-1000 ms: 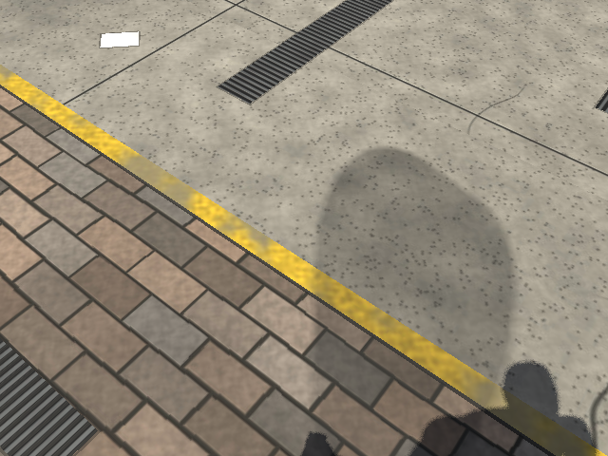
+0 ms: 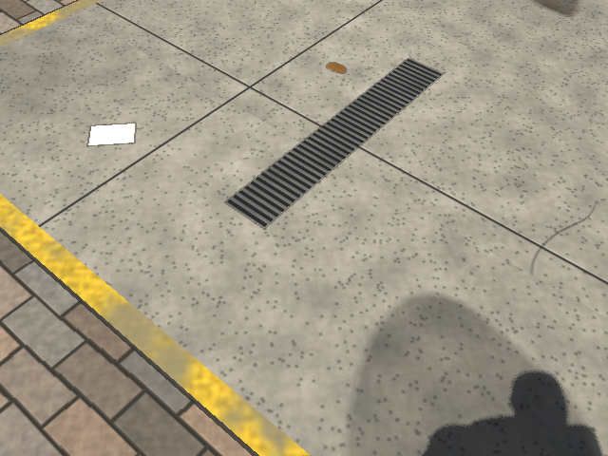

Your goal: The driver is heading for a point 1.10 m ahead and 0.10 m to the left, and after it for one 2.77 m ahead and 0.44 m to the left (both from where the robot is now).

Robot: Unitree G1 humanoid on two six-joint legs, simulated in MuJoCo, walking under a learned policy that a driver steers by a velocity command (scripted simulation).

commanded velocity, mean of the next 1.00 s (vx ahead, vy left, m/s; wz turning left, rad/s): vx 0.50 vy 0.00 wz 0.26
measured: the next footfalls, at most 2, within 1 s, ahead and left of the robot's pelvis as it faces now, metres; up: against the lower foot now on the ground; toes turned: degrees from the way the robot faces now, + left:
right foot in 0.28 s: +0.33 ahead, -0.16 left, +0.00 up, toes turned -2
left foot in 0.86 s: +0.61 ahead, +0.09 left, +0.00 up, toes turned +16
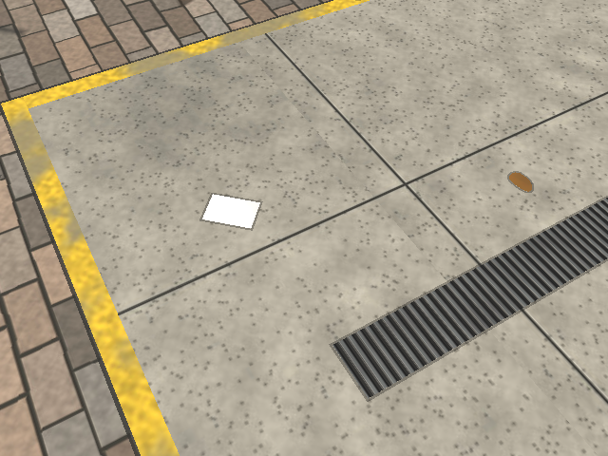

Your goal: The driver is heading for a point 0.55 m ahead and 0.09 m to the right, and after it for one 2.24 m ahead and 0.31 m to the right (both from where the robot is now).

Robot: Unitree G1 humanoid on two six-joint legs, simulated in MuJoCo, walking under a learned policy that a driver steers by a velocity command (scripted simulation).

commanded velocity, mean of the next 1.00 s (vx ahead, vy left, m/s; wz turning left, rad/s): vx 0.35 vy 0.00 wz -0.20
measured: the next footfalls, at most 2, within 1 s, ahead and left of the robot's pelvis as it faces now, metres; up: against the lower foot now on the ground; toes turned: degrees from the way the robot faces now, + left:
right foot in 0.38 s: +0.41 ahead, -0.15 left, +0.00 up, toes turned -3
left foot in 0.82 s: +0.66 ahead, +0.00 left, +0.00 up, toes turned -19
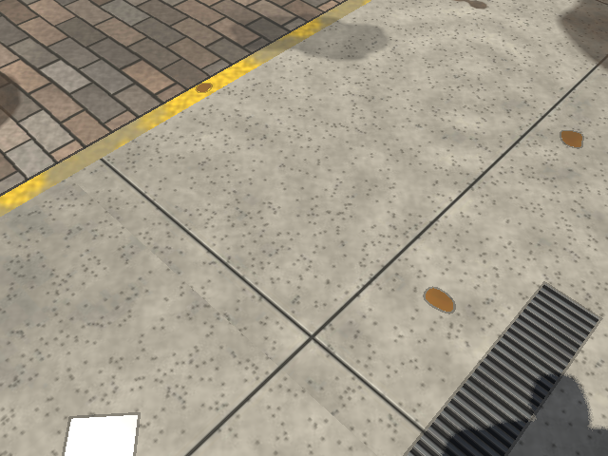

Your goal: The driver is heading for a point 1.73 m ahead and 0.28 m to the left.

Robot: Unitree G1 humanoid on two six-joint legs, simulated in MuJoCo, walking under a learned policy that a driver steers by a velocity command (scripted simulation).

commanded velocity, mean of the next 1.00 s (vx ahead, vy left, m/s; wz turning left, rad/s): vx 0.02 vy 0.00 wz -0.03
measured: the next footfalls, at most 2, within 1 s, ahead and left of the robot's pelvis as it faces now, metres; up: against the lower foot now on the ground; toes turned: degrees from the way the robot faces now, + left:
right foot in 0.10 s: +0.06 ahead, -0.15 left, +0.00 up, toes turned +3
